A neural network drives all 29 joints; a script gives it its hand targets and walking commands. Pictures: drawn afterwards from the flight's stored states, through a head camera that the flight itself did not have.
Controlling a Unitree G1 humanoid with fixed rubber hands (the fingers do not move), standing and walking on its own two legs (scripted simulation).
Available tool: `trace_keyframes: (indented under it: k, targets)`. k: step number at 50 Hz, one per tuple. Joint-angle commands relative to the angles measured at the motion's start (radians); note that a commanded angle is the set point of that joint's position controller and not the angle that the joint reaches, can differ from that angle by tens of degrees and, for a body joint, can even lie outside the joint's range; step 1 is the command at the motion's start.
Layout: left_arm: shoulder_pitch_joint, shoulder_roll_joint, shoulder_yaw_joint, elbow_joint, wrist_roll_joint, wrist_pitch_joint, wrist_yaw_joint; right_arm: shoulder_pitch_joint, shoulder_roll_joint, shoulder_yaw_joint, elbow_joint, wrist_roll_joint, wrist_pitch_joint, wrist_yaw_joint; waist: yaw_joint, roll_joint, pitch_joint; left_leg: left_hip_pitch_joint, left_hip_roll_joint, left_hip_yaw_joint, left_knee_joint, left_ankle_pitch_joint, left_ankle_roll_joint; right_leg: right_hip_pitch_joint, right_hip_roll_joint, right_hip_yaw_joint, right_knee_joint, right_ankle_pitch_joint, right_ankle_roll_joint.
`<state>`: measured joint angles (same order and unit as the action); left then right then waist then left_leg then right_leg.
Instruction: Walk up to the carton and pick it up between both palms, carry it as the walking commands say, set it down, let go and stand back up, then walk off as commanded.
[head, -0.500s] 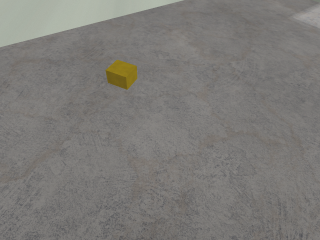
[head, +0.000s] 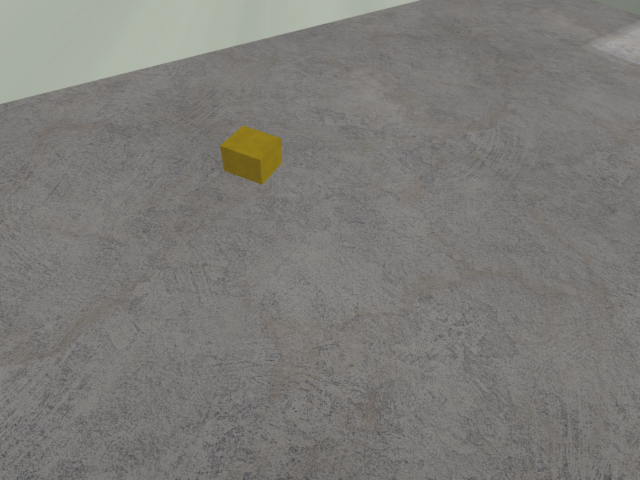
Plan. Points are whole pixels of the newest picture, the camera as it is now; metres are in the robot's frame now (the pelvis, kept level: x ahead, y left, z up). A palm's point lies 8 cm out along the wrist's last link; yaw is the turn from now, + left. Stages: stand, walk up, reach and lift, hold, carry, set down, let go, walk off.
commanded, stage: walk up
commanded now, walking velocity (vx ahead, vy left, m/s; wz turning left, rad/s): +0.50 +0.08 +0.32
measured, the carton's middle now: (252, 154) +1.60 +0.35 -0.70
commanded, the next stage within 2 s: none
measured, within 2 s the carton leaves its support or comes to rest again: neither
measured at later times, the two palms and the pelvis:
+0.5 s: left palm (118, 398) +0.25 +0.30 -0.13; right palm out of the picture +0.05 -0.14 -0.11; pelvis +0.14 +0.06 +0.00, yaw +7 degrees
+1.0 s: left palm (147, 352) +0.33 +0.29 -0.15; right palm (392, 253) +0.56 -0.14 -0.13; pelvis +0.42 +0.07 +0.00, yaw +8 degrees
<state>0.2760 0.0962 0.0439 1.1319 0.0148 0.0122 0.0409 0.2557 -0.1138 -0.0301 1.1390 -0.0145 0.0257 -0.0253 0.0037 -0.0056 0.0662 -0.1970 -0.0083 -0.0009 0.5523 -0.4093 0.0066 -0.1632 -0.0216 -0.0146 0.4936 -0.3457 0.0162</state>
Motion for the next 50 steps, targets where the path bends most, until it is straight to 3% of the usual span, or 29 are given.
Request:
trace_keyframes:
  k: [1, 2, 3, 4, 6, 7, 8, 9, 10, 11, 12, 13, 15, 17, 18, 27, 31, 32, 33, 34, 35, 36, 37, 39, 40, 42, 44, 47, 50]
  targets:
    - [0.186, 0.232, 0.065, -0.039, 0.014, -0.016, 0.016, -0.253, -0.055, -0.008, -0.215, 0.000, -0.015, 0.034, 0.157, -0.320, 0.167, -0.554, 0.047, 0.081, 0.350, -0.075, -0.036, 0.054, -0.408, 0.442, -0.399, -0.591, -0.149]
    - [0.251, 0.227, 0.069, -0.029, 0.021, -0.027, 0.021, -0.267, -0.092, -0.020, -0.249, -0.014, -0.028, 0.046, 0.149, -0.182, 0.112, -0.605, 0.118, 0.000, 0.456, 0.009, -0.039, 0.088, -0.475, 0.515, -0.400, -0.504, -0.183]
    - [0.204, 0.209, 0.068, -0.038, 0.016, -0.045, 0.015, -0.202, -0.112, -0.030, -0.228, -0.013, -0.033, 0.053, 0.090, -0.126, 0.049, -0.499, 0.133, -0.022, 0.460, 0.066, -0.031, 0.040, -0.425, 0.415, -0.394, -0.439, -0.138]
    - [0.088, 0.166, 0.055, -0.064, 0.029, -0.069, 0.012, -0.083, -0.115, -0.032, -0.205, -0.005, -0.045, 0.059, 0.022, -0.192, 0.018, -0.395, 0.145, -0.042, 0.419, 0.027, -0.038, -0.047, -0.385, 0.345, -0.382, -0.411, -0.121]
    - [-0.037, 0.178, 0.054, -0.111, 0.024, -0.084, 0.004, 0.089, -0.062, -0.025, -0.167, -0.011, -0.050, 0.063, -0.074, -0.205, 0.020, 0.007, 0.080, 0.090, 0.238, -0.035, -0.051, -0.329, -0.270, 0.097, -0.346, -0.316, -0.076]
    - [-0.070, 0.188, 0.052, -0.099, 0.022, -0.079, 0.003, 0.177, -0.072, -0.039, -0.138, -0.005, -0.052, 0.057, -0.128, -0.135, 0.060, 0.139, 0.029, 0.159, 0.105, -0.011, -0.050, -0.405, -0.249, 0.059, -0.259, -0.309, -0.098]
    - [-0.038, 0.197, 0.059, -0.096, 0.017, -0.069, -0.001, 0.212, -0.042, -0.040, -0.093, -0.007, -0.060, 0.055, -0.124, -0.085, 0.026, 0.226, -0.026, 0.244, 0.071, 0.027, -0.066, -0.421, -0.188, -0.022, -0.156, -0.355, -0.098]
    - [-0.020, 0.180, 0.062, -0.085, 0.028, -0.065, -0.014, 0.315, -0.079, -0.051, -0.078, -0.017, -0.069, 0.046, -0.189, 0.020, 0.020, 0.297, -0.015, 0.212, -0.008, -0.010, -0.045, -0.449, -0.112, -0.084, 0.116, -0.353, -0.085]
    - [-0.084, 0.112, 0.046, -0.123, 0.042, -0.073, -0.029, 0.452, -0.159, -0.054, -0.047, -0.042, -0.090, 0.036, -0.225, 0.239, -0.022, 0.389, 0.269, -0.185, -0.158, -0.220, 0.011, -0.652, -0.038, -0.120, 0.505, -0.260, -0.067]
    - [-0.063, 0.057, 0.030, -0.182, 0.050, -0.075, -0.054, 0.492, -0.290, -0.067, -0.036, -0.042, -0.088, 0.026, -0.195, 0.384, -0.021, 0.287, 0.520, -0.747, -0.459, -0.507, 0.111, -0.754, -0.045, -0.006, 0.739, -0.193, -0.035]
    - [-0.116, 0.093, 0.030, -0.215, 0.048, -0.085, -0.073, 0.346, -0.295, -0.065, -0.067, -0.043, -0.082, 0.023, -0.120, 0.261, 0.073, 0.152, 0.552, -0.851, -0.556, -0.676, 0.158, -0.825, -0.110, 0.040, 0.849, -0.072, -0.023]
    - [-0.172, 0.150, 0.043, -0.228, 0.036, -0.089, -0.078, 0.232, -0.266, -0.058, -0.122, -0.048, -0.089, 0.019, -0.096, 0.085, 0.144, 0.054, 0.530, -0.725, -0.525, -0.537, 0.184, -0.810, -0.153, 0.053, 0.853, 0.040, -0.004]
    - [-0.121, 0.149, 0.047, -0.207, 0.020, -0.077, -0.084, 0.172, -0.211, -0.049, -0.134, -0.034, -0.112, 0.017, -0.055, 0.122, 0.126, 0.030, 0.384, -0.407, -0.449, -0.164, 0.128, -0.695, -0.169, 0.034, 0.727, 0.166, 0.010]
    - [-0.079, 0.120, 0.044, -0.205, 0.026, -0.055, -0.086, 0.170, -0.157, -0.038, -0.130, -0.020, -0.135, 0.022, -0.042, 0.175, 0.060, 0.023, 0.304, -0.230, -0.419, 0.053, 0.106, -0.543, -0.156, 0.002, 0.625, 0.185, 0.017]
    - [-0.057, 0.116, 0.045, -0.190, 0.026, -0.045, -0.081, 0.243, -0.155, -0.033, -0.106, -0.019, -0.140, 0.025, -0.054, 0.099, 0.112, 0.058, 0.302, -0.205, -0.411, 0.144, 0.103, -0.588, -0.137, -0.025, 0.605, 0.195, 0.019]
    - [-0.360, 0.094, 0.031, -0.302, 0.009, -0.049, -0.090, 0.350, -0.179, -0.040, -0.044, -0.003, -0.137, -0.008, -0.090, 0.100, 0.089, 0.258, 0.323, -0.054, -0.366, 0.648, 0.105, -0.508, -0.071, -0.106, 0.170, 0.239, -0.008]
    - [-0.116, 0.147, 0.053, -0.210, 0.017, -0.062, -0.068, 0.338, -0.177, -0.050, -0.038, -0.002, -0.123, -0.008, 0.005, 0.212, -0.083, 0.162, 0.249, 0.087, 0.006, 1.131, 0.060, -0.037, 0.060, -0.233, 0.047, 0.152, -0.084]
    - [0.046, 0.181, 0.072, -0.143, 0.019, -0.076, -0.059, 0.316, -0.149, -0.045, -0.036, 0.000, -0.129, -0.009, 0.079, 0.199, -0.158, 0.002, 0.210, 0.093, 0.203, 0.983, 0.030, 0.212, 0.011, -0.149, 0.035, 0.169, -0.120]
    - [0.260, 0.313, 0.097, -0.091, 0.022, -0.094, -0.047, 0.303, -0.119, -0.038, -0.061, 0.007, -0.131, 0.006, 0.151, -0.036, -0.342, -0.211, 0.123, 0.094, 0.549, 0.367, 0.010, 0.460, -0.289, 0.190, 0.015, 0.145, -0.158]
    - [0.308, 0.385, 0.098, -0.074, 0.045, -0.093, -0.054, 0.330, -0.067, -0.042, -0.078, 0.013, -0.127, 0.008, 0.143, -0.096, -0.400, -0.419, 0.030, -0.021, 0.803, -0.101, 0.012, 0.521, -0.493, 0.595, -0.153, 0.232, -0.231]
    - [0.209, 0.363, 0.101, -0.099, 0.032, -0.090, -0.055, 0.331, -0.099, -0.048, -0.090, 0.024, -0.132, 0.013, 0.087, -0.178, -0.382, -0.476, 0.052, -0.067, 0.888, -0.011, 0.023, 0.461, -0.464, 0.653, -0.219, 0.143, -0.241]
    - [0.104, 0.268, 0.077, -0.105, 0.020, -0.101, -0.060, 0.271, -0.087, -0.041, -0.089, 0.008, -0.133, 0.014, 0.071, -0.093, -0.240, -0.491, 0.139, -0.048, 0.884, 0.091, 0.034, 0.269, -0.428, 0.450, -0.222, 0.049, -0.200]
    - [0.036, 0.189, 0.052, -0.118, 0.012, -0.101, -0.062, 0.227, -0.074, -0.031, -0.085, -0.008, -0.128, 0.018, 0.031, -0.087, -0.102, -0.473, 0.145, -0.039, 0.845, 0.150, 0.039, 0.104, -0.358, 0.378, -0.269, -0.009, -0.178]
    - [0.012, 0.159, 0.043, -0.152, 0.002, -0.101, -0.055, 0.214, -0.036, -0.030, -0.079, -0.025, -0.097, 0.023, 0.001, 0.007, -0.044, -0.372, 0.192, -0.048, 0.781, 0.154, 0.005, -0.087, -0.360, 0.255, -0.298, 0.080, -0.172]
    - [0.062, 0.163, 0.042, -0.142, 0.015, -0.103, -0.047, 0.219, -0.053, -0.038, -0.102, -0.031, -0.076, 0.031, 0.000, 0.000, -0.048, -0.358, 0.177, -0.040, 0.738, 0.135, -0.005, -0.084, -0.381, 0.291, -0.301, 0.076, -0.185]
    - [0.029, 0.138, 0.044, -0.136, 0.017, -0.108, -0.041, 0.165, -0.028, -0.037, -0.126, -0.020, -0.058, 0.045, -0.030, -0.114, 0.004, -0.332, 0.197, -0.033, 0.574, 0.170, -0.020, -0.176, -0.314, 0.134, -0.332, 0.129, -0.150]
    - [-0.018, 0.120, 0.039, -0.141, 0.020, -0.099, -0.040, 0.039, -0.048, -0.037, -0.184, -0.016, -0.043, 0.054, -0.040, -0.136, 0.019, -0.229, 0.166, 0.030, 0.339, 0.141, -0.033, -0.235, -0.232, 0.054, -0.357, 0.021, -0.133]
    - [0.065, 0.200, 0.046, -0.116, 0.020, -0.097, -0.039, -0.042, -0.066, -0.041, -0.203, -0.019, -0.053, 0.064, 0.011, -0.098, 0.019, -0.168, 0.134, 0.079, 0.186, 0.207, -0.034, -0.164, -0.271, 0.063, -0.344, 0.086, -0.139]
    - [0.042, 0.190, 0.040, -0.112, 0.010, -0.096, -0.043, -0.053, -0.085, -0.050, -0.218, -0.013, -0.074, 0.061, -0.012, -0.128, 0.013, -0.064, 0.098, 0.117, 0.048, 0.202, -0.028, -0.143, -0.261, 0.057, -0.280, 0.038, -0.144]
